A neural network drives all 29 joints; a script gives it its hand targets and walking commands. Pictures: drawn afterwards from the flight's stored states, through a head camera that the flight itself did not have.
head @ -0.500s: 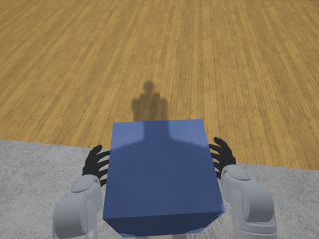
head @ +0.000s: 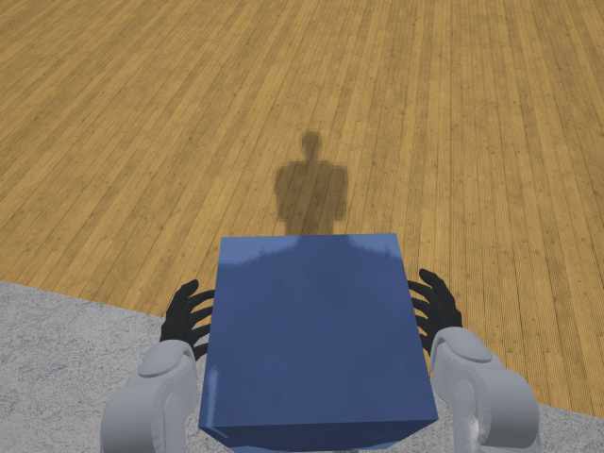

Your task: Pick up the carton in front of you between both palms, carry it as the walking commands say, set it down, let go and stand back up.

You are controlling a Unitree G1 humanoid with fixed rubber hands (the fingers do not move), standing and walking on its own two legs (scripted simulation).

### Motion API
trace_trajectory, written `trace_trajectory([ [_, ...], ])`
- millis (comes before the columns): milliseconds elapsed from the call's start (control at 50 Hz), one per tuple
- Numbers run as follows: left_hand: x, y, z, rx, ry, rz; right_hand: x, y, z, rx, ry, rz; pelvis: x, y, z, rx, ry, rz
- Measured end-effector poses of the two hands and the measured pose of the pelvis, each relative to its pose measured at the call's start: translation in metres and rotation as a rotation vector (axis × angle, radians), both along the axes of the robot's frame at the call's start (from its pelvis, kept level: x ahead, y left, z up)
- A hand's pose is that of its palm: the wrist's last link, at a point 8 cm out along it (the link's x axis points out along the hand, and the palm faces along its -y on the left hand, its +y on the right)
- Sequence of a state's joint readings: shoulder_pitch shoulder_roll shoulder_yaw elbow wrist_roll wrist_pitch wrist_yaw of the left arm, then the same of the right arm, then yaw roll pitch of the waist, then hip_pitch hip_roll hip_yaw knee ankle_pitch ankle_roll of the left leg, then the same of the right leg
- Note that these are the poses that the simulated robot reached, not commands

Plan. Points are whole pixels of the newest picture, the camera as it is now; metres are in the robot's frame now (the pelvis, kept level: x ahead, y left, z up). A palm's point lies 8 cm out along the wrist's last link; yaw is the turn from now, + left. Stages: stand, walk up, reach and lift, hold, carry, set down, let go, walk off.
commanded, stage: carry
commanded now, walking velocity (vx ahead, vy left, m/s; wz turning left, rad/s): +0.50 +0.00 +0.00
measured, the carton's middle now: (310, 352) +0.25 +0.01 +0.02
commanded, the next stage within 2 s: none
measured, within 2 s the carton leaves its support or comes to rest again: neither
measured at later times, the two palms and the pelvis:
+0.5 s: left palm (208, 117) +0.61 +0.19 +0.15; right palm (383, 119) +0.59 -0.11 +0.16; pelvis +0.31 +0.06 +0.00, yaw -3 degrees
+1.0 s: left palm (235, 63) +0.99 +0.21 +0.09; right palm (352, 61) +1.00 -0.09 +0.08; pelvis +0.65 +0.04 -0.01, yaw -1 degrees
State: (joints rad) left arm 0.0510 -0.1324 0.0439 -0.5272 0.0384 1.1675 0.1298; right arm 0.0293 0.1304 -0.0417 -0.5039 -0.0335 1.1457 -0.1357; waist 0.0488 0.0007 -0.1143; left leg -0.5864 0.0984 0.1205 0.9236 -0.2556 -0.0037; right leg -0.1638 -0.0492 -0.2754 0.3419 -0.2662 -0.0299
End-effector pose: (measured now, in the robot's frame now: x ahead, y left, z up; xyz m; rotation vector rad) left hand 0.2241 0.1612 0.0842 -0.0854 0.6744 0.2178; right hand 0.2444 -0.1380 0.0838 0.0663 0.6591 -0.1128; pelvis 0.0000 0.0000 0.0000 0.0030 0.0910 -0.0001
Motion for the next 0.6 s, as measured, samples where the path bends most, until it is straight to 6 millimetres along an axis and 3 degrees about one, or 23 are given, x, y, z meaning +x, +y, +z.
trace_trajectory([
  [100,0.082,0.004,0.008,0.005,-0.065,-0.048,0.066,0.003,0.006,-0.007,-0.066,-0.043,0.075,0.014,-0.007,-0.005,-0.023,-0.005],
  [220,0.185,0.016,-0.005,-0.023,-0.113,-0.119,0.148,0.016,0.002,-0.035,-0.112,-0.116,0.165,0.041,-0.033,-0.003,-0.066,-0.039],
  [280,0.224,0.019,0.002,-0.024,-0.072,-0.143,0.179,0.02,0.005,-0.015,-0.07,-0.144,0.195,0.051,-0.024,-0.021,-0.06,-0.061],
  [360,0.28,0.022,0.027,-0.027,-0.098,-0.163,0.228,0.023,0.03,-0.007,-0.096,-0.174,0.233,0.06,-0.008,-0.04,-0.043,-0.069],
  [500,0.388,0.032,0.064,-0.047,-0.175,-0.122,0.347,0.032,0.074,-0.003,-0.173,-0.149,0.312,0.062,0.004,-0.055,-0.03,-0.048],
  [600,0.473,0.034,0.063,-0.02,-0.133,-0.113,0.438,0.032,0.071,-0.019,-0.131,-0.119,0.377,0.056,0.0,-0.046,-0.023,-0.028],
])
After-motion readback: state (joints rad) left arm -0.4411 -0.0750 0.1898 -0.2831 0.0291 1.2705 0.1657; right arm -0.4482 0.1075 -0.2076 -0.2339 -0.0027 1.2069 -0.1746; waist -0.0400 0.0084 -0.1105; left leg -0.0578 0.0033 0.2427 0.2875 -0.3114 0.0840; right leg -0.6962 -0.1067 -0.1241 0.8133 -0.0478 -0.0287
